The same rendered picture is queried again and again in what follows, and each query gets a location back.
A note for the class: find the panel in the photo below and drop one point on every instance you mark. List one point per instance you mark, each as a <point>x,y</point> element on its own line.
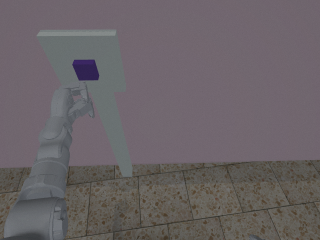
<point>63,46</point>

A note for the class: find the button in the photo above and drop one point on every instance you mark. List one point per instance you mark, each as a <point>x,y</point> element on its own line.
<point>86,70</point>

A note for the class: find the left robot forearm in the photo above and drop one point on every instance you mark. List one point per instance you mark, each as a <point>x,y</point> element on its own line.
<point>48,173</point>

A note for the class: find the robot left upper arm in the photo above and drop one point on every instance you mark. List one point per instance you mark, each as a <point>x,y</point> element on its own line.
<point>38,219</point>

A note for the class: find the left robot hand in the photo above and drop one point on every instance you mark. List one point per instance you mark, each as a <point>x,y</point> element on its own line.
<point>63,104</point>

